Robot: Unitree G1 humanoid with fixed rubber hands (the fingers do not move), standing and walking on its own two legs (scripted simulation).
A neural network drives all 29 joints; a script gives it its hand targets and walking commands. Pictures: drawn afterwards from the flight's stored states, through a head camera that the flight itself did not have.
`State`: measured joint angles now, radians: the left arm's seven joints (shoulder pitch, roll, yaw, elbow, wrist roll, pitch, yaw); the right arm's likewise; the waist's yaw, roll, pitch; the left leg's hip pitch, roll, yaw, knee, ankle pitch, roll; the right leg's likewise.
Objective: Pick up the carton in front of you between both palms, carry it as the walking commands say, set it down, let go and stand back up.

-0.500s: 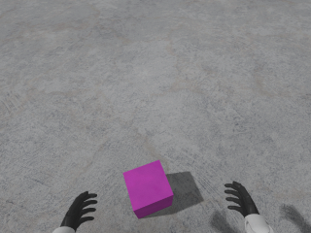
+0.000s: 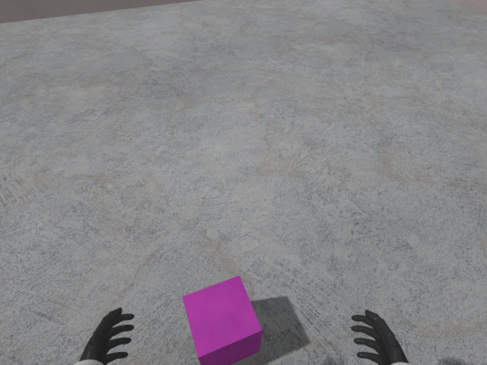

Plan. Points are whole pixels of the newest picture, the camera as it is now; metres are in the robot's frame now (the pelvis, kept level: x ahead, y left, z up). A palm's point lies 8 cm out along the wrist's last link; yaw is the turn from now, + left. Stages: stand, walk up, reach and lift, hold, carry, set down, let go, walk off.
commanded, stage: let go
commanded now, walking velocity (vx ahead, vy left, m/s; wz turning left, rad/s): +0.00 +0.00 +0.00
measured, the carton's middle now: (222, 325) +0.41 +0.09 -0.65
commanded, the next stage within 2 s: stand in 0.04 s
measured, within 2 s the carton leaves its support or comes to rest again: neither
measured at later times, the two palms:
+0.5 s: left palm out of the picture +0.13 +0.32 -0.10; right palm out of the picture +0.11 -0.26 -0.07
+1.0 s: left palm out of the picture +0.12 +0.34 -0.11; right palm out of the picture +0.10 -0.26 -0.08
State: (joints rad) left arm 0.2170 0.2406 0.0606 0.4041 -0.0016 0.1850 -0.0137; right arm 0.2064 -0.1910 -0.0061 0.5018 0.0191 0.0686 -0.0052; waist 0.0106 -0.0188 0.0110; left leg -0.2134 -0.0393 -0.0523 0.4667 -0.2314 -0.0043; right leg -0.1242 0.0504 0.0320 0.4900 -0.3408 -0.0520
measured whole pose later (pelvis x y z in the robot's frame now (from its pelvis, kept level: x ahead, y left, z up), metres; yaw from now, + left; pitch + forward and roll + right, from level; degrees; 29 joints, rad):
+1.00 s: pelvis +0.01 +0.05 +0.01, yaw -3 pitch -2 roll +0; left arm 0.20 0.38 0.01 0.88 0.02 -0.01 0.03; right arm 0.11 -0.35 -0.02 0.98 -0.01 -0.01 -0.02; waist 0.00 -0.05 0.02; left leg -0.15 -0.06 0.00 0.41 -0.22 0.06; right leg -0.04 0.01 0.08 0.36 -0.29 0.01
